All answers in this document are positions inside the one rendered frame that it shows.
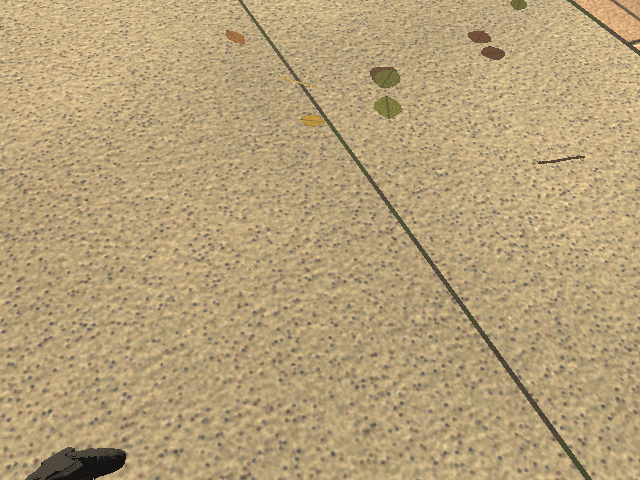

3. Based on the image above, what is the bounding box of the left robot hand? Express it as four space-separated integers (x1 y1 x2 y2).
25 447 126 480

